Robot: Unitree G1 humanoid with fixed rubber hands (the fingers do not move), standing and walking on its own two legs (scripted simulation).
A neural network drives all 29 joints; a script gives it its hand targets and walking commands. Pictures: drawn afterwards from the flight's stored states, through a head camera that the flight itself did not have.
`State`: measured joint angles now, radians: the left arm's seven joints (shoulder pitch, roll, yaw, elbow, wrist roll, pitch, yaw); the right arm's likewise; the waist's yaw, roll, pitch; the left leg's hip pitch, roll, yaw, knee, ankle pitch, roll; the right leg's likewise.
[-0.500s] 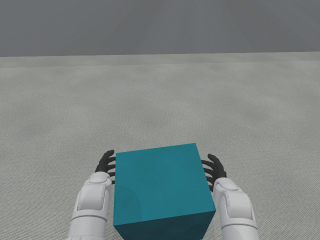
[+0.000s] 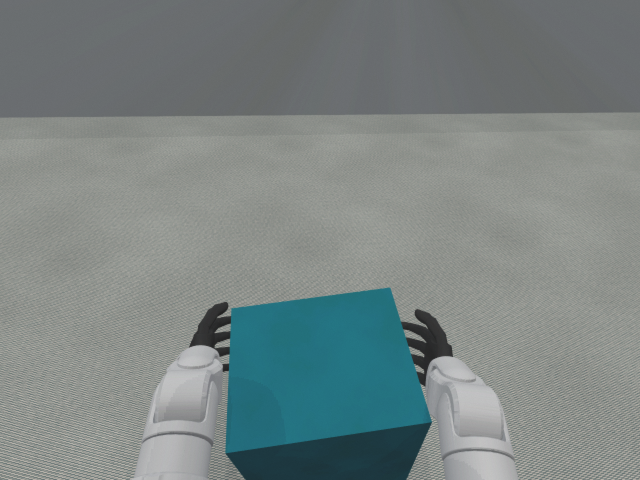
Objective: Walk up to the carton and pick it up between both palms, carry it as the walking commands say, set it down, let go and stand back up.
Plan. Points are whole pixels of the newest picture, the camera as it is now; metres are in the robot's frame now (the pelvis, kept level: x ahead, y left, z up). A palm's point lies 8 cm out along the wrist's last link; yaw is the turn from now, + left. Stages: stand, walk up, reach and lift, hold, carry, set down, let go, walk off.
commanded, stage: reach and lift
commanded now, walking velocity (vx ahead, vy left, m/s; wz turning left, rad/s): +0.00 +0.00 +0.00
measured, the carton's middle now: (324, 401) +0.25 +0.00 -0.03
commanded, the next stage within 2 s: hold in 0.16 s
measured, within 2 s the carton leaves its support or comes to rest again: neither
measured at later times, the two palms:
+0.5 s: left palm (199, 358) +0.27 +0.16 +0.03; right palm (433, 368) +0.27 -0.14 +0.04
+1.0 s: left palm (202, 360) +0.27 +0.15 +0.03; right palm (436, 370) +0.27 -0.14 +0.04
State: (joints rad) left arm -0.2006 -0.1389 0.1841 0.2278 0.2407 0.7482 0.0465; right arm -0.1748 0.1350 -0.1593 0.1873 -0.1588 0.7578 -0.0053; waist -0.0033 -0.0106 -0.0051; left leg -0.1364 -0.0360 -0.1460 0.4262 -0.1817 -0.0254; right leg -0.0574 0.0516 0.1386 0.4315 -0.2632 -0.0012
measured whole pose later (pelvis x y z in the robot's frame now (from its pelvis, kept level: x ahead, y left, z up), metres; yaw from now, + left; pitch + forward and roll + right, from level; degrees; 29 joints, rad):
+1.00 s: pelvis +0.00 +0.00 +0.00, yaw +0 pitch -6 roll +0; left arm -0.17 -0.13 0.16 0.20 0.24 0.76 0.04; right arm -0.14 0.13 -0.14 0.15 -0.16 0.76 -0.01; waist 0.00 -0.01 0.00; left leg -0.13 -0.03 -0.14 0.41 -0.18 -0.02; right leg -0.05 0.05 0.14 0.41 -0.25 0.00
